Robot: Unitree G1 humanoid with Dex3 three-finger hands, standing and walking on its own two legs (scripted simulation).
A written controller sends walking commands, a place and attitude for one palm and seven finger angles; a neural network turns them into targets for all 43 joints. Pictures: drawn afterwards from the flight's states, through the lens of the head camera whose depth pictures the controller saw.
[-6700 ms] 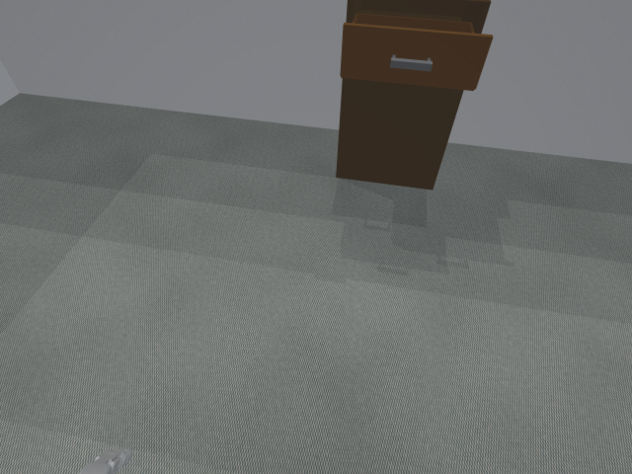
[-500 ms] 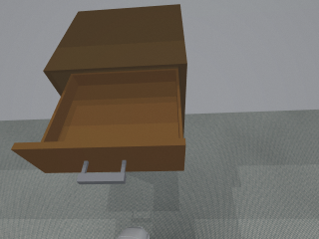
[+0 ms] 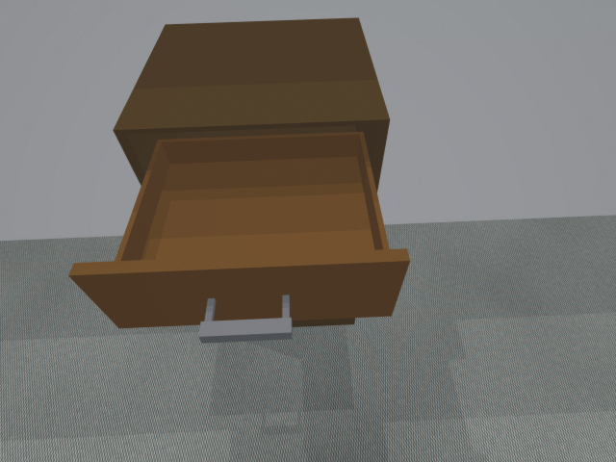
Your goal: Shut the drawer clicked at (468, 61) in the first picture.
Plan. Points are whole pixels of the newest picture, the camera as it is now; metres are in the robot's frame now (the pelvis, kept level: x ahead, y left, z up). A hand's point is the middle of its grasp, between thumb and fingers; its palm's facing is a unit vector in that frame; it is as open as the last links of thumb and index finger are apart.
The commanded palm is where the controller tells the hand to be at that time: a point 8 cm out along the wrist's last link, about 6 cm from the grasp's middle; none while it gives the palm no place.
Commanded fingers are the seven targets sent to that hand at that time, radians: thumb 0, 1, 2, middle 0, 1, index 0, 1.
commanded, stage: come to a stop and stand still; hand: left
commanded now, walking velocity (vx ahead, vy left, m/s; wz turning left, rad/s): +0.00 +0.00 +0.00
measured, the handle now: (247, 316) +0.31 +0.11 -0.01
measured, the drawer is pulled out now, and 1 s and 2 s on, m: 0.30 0.30 0.30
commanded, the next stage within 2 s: look again from close up in 1.12 s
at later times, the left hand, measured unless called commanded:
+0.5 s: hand out of the picture +0.07 +0.18 -0.17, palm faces +0.07 -0.97 -0.22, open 7.3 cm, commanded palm none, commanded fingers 0.00 0.90 0.90 -0.20 -0.30 -0.20 -0.30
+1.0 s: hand out of the picture +0.05 +0.16 -0.17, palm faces +0.08 -0.97 -0.23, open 7.3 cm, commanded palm none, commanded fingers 0.00 0.90 0.90 -0.20 -0.30 -0.20 -0.30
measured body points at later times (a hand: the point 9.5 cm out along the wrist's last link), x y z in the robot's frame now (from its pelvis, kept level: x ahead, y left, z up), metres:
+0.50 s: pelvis +0.04 +0.01 +0.00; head +0.07 +0.00 +0.45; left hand +0.07 +0.23 -0.15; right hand +0.05 -0.22 -0.16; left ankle -0.09 +0.07 -0.73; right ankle +0.06 -0.13 -0.73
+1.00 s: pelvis +0.04 -0.02 +0.01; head +0.07 -0.02 +0.45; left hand +0.05 +0.21 -0.15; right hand +0.05 -0.23 -0.16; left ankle -0.09 +0.07 -0.73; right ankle +0.06 -0.13 -0.73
